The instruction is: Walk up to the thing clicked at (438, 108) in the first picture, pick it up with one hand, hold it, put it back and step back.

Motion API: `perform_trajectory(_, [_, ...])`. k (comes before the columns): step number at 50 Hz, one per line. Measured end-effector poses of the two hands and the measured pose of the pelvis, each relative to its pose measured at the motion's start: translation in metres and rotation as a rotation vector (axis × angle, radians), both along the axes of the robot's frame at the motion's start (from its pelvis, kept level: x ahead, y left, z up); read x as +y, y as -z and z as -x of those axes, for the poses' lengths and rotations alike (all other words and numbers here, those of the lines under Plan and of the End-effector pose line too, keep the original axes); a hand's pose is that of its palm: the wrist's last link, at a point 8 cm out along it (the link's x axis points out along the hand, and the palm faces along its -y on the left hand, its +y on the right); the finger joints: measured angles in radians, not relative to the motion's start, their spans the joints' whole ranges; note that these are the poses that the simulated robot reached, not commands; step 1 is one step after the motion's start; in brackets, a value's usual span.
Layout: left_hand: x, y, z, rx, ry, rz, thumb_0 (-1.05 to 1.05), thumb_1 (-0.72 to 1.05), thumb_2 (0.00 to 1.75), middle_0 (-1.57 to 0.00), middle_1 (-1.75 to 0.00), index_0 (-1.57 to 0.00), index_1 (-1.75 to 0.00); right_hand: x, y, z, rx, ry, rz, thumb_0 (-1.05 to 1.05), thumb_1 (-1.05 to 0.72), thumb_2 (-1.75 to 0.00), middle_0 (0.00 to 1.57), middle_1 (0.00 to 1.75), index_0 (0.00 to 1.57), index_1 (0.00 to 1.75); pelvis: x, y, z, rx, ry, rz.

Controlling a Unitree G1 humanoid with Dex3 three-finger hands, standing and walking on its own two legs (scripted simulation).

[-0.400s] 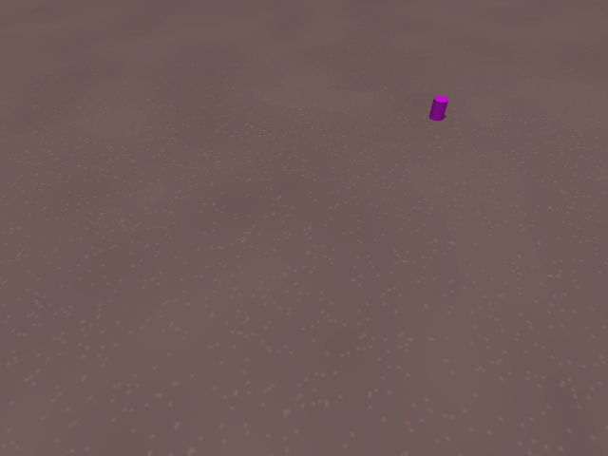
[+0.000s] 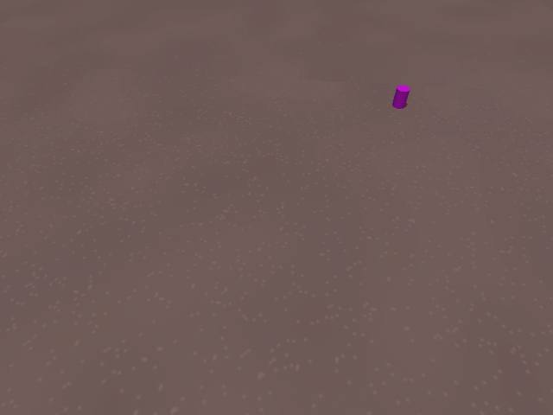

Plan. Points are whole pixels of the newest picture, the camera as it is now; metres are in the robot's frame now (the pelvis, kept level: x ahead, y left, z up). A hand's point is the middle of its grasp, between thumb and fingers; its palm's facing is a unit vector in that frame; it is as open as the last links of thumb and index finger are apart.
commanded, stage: stand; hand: left
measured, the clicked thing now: (400, 97) +2.10 -0.75 -0.72
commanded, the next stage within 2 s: walk up in 0.72 s
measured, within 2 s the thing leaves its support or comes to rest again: neither
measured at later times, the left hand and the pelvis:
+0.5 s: hand out of the picture +0.07 +0.25 -0.16, palm faces -0.02 -0.94 -0.34, open 7.4 cm; pelvis +0.00 +0.00 +0.00, yaw +0 degrees
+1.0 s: hand (143, 407) +0.17 +0.23 -0.13, palm faces -0.15 -0.91 -0.38, open 7.4 cm; pelvis +0.05 -0.05 -0.01, yaw -9 degrees
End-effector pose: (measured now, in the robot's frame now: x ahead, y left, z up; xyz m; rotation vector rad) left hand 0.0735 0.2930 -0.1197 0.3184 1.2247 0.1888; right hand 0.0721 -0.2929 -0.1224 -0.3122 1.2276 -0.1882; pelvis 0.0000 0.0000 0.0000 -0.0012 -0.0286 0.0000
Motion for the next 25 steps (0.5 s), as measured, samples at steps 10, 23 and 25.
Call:
perform_trajectory(10, [0.001,-0.0007,-0.0007,-0.001,-0.008,-0.001,0.01,0.91,0.9,-0.2,-0.3,-0.2,-0.3,0.0001,-0.0004,-0.0022,-0.005,-0.005,0.002,0.01,-0.9,-0.9,0.2,0.3,0.2,0.29,0.0,-0.0002,-0.0014,-0.004,-0.002,-0.001])
perform_trajectory(23, [0.0014,-0.0008,0.0043,0.007,-0.012,-0.003,0.01,0.91,0.9,-0.2,-0.3,-0.2,-0.3,-0.0006,-0.0006,-0.0004,-0.001,-0.01,0.002,0.01,-0.9,-0.9,0.2,0.3,0.2,0.29,-0.001,-0.0005,0.0,-0.005,-0.002,0.0])
perform_trajectory(25, [0.0013,-0.0009,0.0048,0.007,-0.011,-0.004,0.01,0.91,0.9,-0.2,-0.3,-0.2,-0.3,-0.001,-0.0006,0.0003,0.0,-0.008,0.002,0.01,-0.9,-0.9,0.2,0.3,0.2,0.29,-0.001,-0.0005,0.0001,-0.005,-0.003,0.001])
